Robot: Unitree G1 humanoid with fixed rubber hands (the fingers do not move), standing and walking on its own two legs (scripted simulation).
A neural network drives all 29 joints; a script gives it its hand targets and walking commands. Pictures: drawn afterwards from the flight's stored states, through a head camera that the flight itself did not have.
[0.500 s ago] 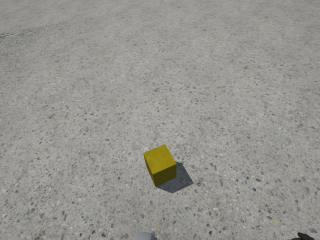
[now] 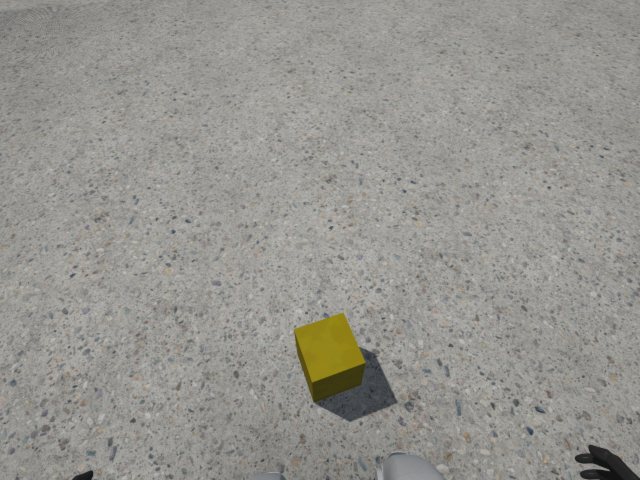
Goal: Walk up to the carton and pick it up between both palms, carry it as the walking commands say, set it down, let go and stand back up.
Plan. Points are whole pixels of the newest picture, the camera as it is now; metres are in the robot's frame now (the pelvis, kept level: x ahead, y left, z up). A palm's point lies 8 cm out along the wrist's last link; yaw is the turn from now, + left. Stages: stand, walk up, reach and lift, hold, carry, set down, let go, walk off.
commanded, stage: walk up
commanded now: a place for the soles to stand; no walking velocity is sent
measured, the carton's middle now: (328, 357) +0.52 -0.02 -0.65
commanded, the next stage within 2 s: none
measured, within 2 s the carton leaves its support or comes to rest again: neither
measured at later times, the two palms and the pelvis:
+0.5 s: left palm out of the picture +0.15 +0.32 -0.07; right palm (591, 426) +0.17 -0.32 -0.06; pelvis +0.04 -0.01 +0.02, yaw +4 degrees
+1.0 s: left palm (153, 456) +0.18 +0.23 -0.08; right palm out of the picture +0.13 -0.51 -0.04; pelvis +0.06 -0.13 -0.01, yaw +9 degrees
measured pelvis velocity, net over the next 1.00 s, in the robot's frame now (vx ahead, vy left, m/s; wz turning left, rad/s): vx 0.06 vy -0.13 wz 0.17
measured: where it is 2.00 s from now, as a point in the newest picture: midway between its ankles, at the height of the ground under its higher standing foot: outside the picture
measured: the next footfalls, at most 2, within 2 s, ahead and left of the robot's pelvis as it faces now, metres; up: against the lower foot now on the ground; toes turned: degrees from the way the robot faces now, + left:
right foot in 0.94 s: +0.19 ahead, -0.26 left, +0.00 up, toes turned +22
left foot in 1.18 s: +0.15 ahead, -0.05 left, +0.00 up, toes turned +9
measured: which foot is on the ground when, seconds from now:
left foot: down 0.00-0.94, up 0.96-1.00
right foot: down 0.00-0.62, up 0.64-0.92, down 0.94-1.00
